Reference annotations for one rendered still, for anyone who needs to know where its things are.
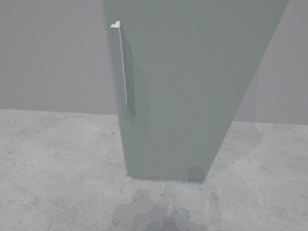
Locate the handle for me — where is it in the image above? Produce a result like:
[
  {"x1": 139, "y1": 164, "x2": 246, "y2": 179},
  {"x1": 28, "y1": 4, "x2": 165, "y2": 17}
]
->
[{"x1": 110, "y1": 21, "x2": 127, "y2": 106}]

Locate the fridge door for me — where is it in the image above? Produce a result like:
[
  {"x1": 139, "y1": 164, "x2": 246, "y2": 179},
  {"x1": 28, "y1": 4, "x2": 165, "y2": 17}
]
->
[{"x1": 103, "y1": 0, "x2": 290, "y2": 181}]

